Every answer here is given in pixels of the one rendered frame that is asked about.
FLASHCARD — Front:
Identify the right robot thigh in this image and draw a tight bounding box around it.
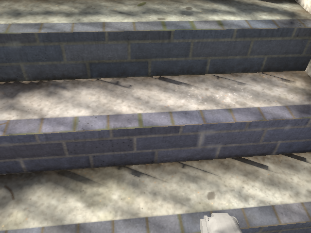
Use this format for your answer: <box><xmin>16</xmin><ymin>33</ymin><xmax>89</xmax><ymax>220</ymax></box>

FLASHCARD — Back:
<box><xmin>200</xmin><ymin>213</ymin><xmax>243</xmax><ymax>233</ymax></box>

